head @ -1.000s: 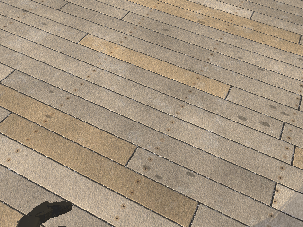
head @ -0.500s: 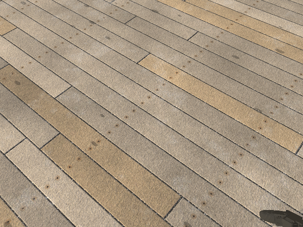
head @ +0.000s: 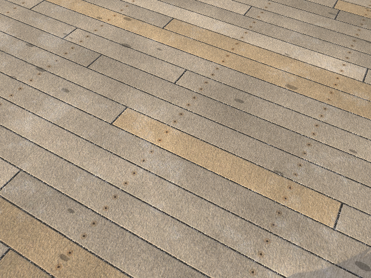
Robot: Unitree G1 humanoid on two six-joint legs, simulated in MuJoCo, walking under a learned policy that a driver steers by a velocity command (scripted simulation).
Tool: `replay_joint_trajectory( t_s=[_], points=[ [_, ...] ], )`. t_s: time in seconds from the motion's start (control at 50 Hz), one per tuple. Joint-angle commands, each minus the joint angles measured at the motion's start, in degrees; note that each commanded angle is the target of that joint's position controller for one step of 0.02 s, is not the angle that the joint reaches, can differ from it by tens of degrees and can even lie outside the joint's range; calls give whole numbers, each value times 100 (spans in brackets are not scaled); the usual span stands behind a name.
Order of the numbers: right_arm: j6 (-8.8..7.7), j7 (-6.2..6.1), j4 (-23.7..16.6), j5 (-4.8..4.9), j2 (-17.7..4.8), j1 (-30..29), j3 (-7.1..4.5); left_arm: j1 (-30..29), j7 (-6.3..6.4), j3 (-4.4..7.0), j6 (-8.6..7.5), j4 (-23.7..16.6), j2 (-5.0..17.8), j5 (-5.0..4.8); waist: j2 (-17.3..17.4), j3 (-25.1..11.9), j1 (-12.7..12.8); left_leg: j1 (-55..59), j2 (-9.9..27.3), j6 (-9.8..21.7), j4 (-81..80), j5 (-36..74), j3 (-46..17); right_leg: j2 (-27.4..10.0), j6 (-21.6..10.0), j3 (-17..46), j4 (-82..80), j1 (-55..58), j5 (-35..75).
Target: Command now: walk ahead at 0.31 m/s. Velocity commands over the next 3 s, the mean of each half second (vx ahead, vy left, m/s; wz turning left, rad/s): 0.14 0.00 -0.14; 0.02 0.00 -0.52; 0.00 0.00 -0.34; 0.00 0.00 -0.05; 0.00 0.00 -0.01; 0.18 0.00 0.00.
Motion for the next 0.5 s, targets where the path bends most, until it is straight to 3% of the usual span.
replay_joint_trajectory(
  t_s=[0.02,0.06,0.08,0.1,0.12,0.14,0.16,0.18,0.2,0.24,0.28,0.34,0.4,0.46,0.48,0.5],
  points=[
    [32,-68,-161,24,-970,21,-217,-394,-92,94,-129,-475,405,16,775,-44,136,-49,1489,695,271,3052,-620,306,-161,-157,-414,564,-39],
    [84,-105,-141,53,-1019,-197,-229,99,-96,173,-146,-341,584,70,844,-312,478,110,1436,485,894,3433,-650,455,-349,-214,-800,1236,-85],
    [94,-118,-143,35,-935,-183,-200,616,-62,253,-163,-159,779,124,711,-630,687,23,1141,310,1564,3619,-522,504,-483,-308,-1033,2052,630],
    [69,-135,-244,-91,-698,-70,-102,1198,-10,329,-172,-75,1164,207,195,-1350,811,-674,770,24,2750,2364,-274,-295,-770,372,-575,3446,3100],
    [31,-84,-107,-133,-95,945,99,1320,27,289,-99,-58,1216,283,-1101,-2228,491,-2403,143,-408,4689,-1570,-299,-1768,-1907,2017,-312,5389,4522],
    [50,-55,75,-34,-473,1036,28,1500,-2,201,-10,1,799,108,-928,-2733,678,-2605,168,-495,5286,-2700,-970,-1795,-2100,2532,-561,5352,3748],
    [109,-55,-22,100,-832,548,-75,1186,-20,175,39,-21,735,27,-565,-2073,711,-2936,376,-521,5528,-2534,-969,-1528,-1876,2107,-831,4742,2678],
    [194,-115,-109,104,-793,101,-77,779,-4,146,71,-60,639,32,-199,-1510,628,-3085,567,-549,5362,-2200,-802,-1283,-1637,1813,-1062,4078,1775],
    [304,-175,-146,37,-747,-155,-95,430,6,87,93,-89,495,55,-71,-1044,520,-3002,714,-583,5021,-1941,-741,-1124,-1523,1547,-1314,3313,1148],
    [495,-257,-130,-22,-572,-106,-83,13,20,114,147,-84,548,150,-436,-709,241,-2130,786,-610,4094,-1504,-593,-758,-1333,1159,-1755,2086,209],
    [533,-338,-100,-55,-471,-88,-73,-51,61,208,200,-94,767,154,-567,-717,224,-1729,609,-606,3510,-1328,-412,-607,-1369,1022,-1878,1796,-46],
    [564,-378,-130,-46,-583,-328,-123,42,151,323,289,-110,981,35,-496,-790,357,-1642,513,-511,3112,-739,-439,-669,-1389,1300,-2070,1816,-1314],
    [527,-362,-212,-48,-566,-614,-146,59,243,359,389,-113,965,-14,-513,-547,405,-1627,429,-413,2718,-552,-462,-611,-1291,1542,-2148,1652,-2175],
    [422,-300,-136,-60,-499,-415,-163,23,321,363,501,-136,895,-115,-425,-491,192,-935,288,-220,1501,112,-298,-348,-1018,1547,-1837,1380,-2268],
    [403,-303,-127,-92,-673,-240,-216,112,335,331,526,-142,764,-134,-218,-492,117,-480,592,-50,1008,142,-506,-129,-764,1420,-1496,1035,-2430],
    [424,-343,-137,-210,-1154,-19,-334,54,319,257,515,-272,433,-106,779,-475,110,-58,1673,395,464,-134,-1568,399,-375,793,-349,236,-2913]
  ],
)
